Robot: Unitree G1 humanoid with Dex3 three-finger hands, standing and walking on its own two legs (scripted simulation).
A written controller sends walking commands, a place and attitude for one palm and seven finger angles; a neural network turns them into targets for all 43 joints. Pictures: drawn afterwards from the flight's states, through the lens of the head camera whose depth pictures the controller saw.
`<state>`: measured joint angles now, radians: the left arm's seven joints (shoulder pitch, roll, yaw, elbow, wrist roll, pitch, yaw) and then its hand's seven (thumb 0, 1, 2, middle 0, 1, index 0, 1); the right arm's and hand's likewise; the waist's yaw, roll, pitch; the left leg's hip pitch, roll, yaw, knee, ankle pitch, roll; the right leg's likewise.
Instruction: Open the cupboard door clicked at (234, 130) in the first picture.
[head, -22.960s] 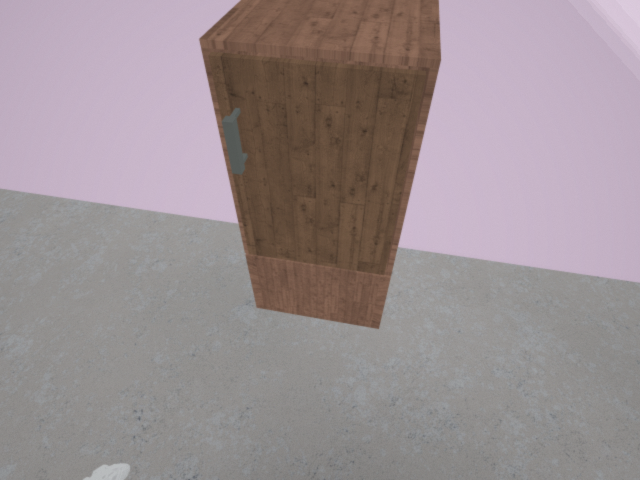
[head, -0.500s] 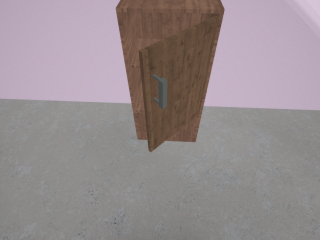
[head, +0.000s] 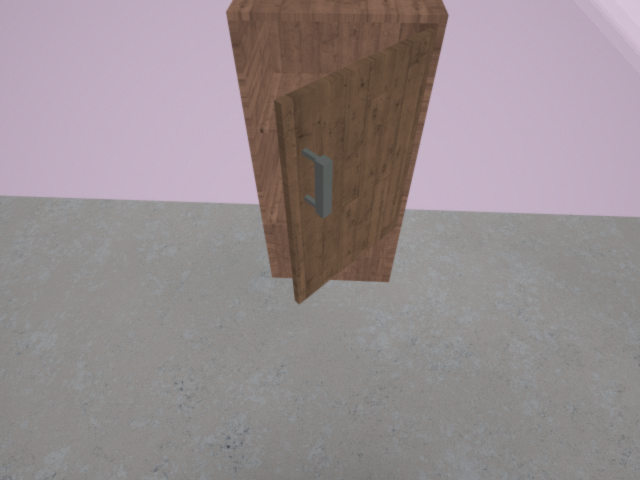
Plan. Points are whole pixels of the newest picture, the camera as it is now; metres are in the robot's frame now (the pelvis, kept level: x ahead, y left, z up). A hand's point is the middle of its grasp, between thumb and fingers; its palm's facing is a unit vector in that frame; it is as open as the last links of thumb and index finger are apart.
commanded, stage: look to check the result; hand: left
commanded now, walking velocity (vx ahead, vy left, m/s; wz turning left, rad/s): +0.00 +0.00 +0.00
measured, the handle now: (315, 182) +0.62 +0.04 -0.01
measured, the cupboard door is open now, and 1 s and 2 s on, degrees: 47 47 47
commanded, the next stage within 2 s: walk to a spot facing it in 0.36 s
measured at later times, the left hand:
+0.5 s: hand out of the picture +0.02 +0.16 -0.17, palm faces +0.02 -0.98 -0.20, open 7.4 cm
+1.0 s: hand out of the picture +0.10 +0.16 -0.17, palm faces -0.15 -0.93 -0.33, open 7.4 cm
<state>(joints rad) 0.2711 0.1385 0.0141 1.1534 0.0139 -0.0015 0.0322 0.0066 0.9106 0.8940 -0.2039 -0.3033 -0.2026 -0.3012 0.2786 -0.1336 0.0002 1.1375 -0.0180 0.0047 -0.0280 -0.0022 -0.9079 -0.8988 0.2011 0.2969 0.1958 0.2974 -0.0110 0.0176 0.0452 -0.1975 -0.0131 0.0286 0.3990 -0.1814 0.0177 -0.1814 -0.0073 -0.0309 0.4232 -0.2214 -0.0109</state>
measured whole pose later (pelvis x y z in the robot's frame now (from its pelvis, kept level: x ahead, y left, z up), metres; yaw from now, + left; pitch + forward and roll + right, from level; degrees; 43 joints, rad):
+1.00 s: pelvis +0.00 -0.05 -0.02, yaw -13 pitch +0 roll +2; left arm 0.20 0.21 0.09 0.98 0.03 0.03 0.00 0.01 0.91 0.89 -0.20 -0.30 -0.20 -0.30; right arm 0.17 -0.23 -0.07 1.00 -0.02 0.06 -0.03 0.00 -0.91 -0.90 0.20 0.30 0.20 0.30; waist 0.01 0.05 0.11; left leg -0.37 0.08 0.08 0.91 -0.49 -0.03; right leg -0.32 0.04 0.00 0.67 -0.33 -0.07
